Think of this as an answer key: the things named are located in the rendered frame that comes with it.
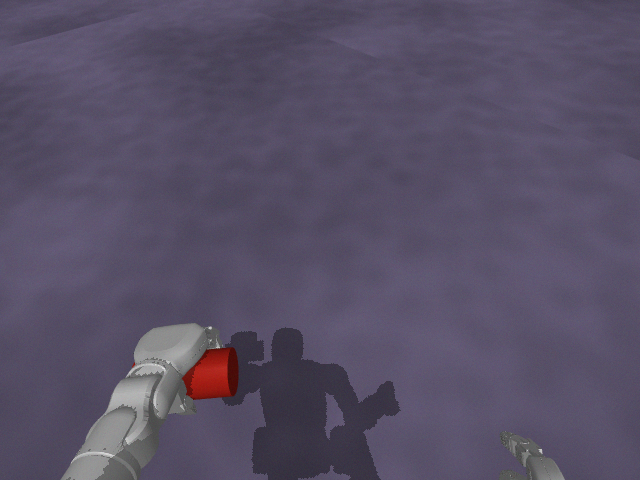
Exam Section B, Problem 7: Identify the can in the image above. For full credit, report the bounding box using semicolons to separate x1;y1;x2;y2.
132;347;239;400

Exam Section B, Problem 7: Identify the left robot arm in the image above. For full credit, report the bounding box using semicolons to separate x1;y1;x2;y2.
61;359;181;480

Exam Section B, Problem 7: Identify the left robot hand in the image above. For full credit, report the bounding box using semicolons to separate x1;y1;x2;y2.
134;323;224;415

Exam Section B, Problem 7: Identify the right robot hand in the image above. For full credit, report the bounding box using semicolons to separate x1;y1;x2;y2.
499;431;565;480

